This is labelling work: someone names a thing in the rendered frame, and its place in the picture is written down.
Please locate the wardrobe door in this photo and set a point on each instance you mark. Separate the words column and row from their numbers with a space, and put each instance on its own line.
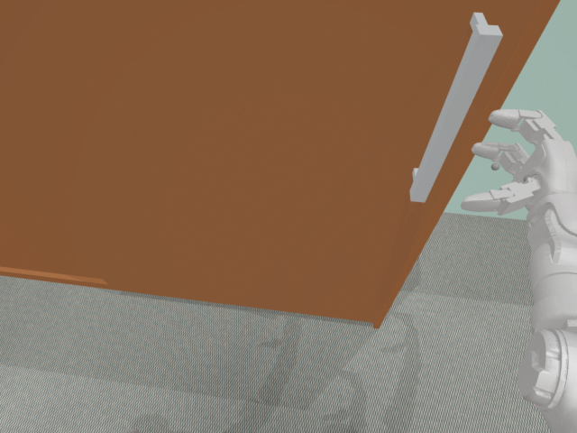
column 28, row 240
column 256, row 153

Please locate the robot right hand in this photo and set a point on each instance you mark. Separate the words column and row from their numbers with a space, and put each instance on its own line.
column 552, row 165

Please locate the robot right forearm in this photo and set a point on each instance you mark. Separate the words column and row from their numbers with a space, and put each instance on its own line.
column 553, row 263

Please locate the right robot upper arm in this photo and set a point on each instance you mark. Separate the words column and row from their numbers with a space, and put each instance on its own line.
column 547, row 377

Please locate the handle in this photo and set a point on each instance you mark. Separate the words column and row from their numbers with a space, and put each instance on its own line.
column 480, row 50

